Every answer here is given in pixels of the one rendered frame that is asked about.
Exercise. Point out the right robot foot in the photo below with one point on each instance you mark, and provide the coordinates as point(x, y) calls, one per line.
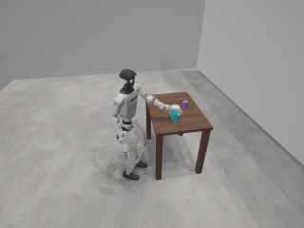
point(131, 176)

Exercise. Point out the table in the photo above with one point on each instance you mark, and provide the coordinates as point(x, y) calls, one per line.
point(191, 120)

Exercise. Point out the sponge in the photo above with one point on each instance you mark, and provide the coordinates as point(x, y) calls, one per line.
point(174, 117)

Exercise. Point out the robot right thigh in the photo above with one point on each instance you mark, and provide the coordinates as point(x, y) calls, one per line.
point(132, 145)

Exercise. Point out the right robot upper arm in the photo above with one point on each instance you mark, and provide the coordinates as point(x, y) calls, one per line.
point(117, 106)

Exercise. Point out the robot right forearm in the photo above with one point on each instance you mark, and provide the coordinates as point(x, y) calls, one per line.
point(118, 130)

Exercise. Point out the robot right hand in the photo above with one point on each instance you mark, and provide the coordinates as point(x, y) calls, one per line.
point(125, 149)

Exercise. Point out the robot left hand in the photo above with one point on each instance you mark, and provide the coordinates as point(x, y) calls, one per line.
point(175, 107)

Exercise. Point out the robot left forearm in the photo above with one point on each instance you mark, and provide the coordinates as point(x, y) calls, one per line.
point(162, 106)

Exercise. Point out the left robot upper arm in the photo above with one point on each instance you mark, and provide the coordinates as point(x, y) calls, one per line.
point(149, 98)

